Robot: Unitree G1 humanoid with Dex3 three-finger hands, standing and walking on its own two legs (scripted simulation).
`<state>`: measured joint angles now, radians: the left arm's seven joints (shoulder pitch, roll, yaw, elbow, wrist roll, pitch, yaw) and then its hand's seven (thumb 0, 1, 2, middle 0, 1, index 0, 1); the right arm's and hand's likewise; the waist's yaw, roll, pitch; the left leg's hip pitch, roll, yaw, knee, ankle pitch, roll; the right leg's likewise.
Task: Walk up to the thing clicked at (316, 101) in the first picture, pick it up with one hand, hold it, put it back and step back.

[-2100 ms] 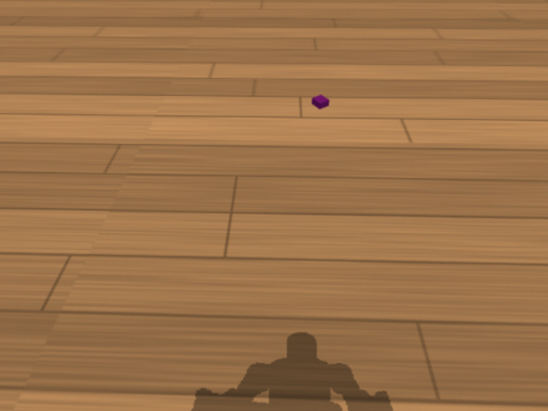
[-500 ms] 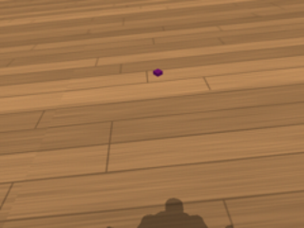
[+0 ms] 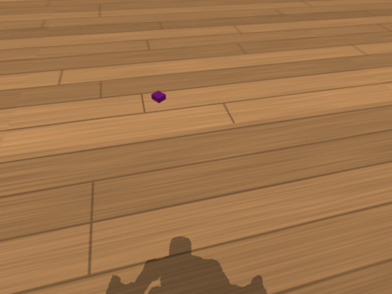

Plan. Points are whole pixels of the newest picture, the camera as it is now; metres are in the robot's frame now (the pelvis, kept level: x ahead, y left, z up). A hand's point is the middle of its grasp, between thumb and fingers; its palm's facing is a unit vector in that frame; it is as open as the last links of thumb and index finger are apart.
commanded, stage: walk up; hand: left
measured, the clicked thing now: (158, 96) +1.79 +0.26 -0.75
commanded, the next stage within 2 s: none
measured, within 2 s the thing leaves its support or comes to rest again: neither
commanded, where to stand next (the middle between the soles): +1.41 +0.01 m, yaw -1 degrees
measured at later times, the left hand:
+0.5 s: hand (106, 217) +0.36 +0.24 -0.12, palm faces -0.03 -0.92 -0.38, open 7.4 cm
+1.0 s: hand (119, 136) +0.68 +0.26 -0.13, palm faces -0.10 -0.93 -0.35, open 7.4 cm
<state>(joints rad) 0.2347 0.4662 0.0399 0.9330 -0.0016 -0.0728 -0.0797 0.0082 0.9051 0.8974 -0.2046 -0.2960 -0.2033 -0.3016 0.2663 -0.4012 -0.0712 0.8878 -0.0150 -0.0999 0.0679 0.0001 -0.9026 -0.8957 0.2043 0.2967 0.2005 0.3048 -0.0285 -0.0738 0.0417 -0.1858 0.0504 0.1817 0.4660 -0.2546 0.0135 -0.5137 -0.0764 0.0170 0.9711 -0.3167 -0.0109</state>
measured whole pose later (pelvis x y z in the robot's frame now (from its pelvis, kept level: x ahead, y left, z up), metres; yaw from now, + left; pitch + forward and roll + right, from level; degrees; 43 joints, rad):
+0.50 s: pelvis +0.30 -0.04 +0.00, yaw +0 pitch -1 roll -1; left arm 0.28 0.40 0.04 0.91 0.01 -0.11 -0.07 0.00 0.90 0.90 -0.21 -0.30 -0.21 -0.30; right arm 0.23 -0.44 -0.07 0.92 -0.02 -0.05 0.10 0.00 -0.91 -0.90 0.20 0.30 0.20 0.30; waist 0.02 0.06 0.04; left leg -0.57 0.13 0.01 0.81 -0.19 -0.01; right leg -0.14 0.00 -0.10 0.42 -0.27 -0.04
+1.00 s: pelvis +0.57 -0.01 +0.00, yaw -1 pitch -2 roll +2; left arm 0.21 0.43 0.04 0.92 0.01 -0.06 -0.09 0.01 0.90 0.90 -0.20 -0.30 -0.20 -0.30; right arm 0.31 -0.41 -0.05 0.88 -0.01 -0.09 0.07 0.00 -0.90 -0.90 0.21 0.30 0.20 0.31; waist -0.03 -0.03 0.07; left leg -0.07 0.02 0.14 0.44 -0.33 0.01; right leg -0.53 -0.12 -0.04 0.69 -0.15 -0.01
